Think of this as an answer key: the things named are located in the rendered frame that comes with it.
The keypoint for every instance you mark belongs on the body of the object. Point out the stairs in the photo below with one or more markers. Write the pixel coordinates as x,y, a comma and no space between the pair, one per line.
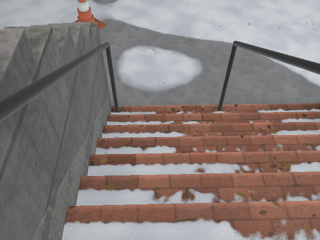
191,172

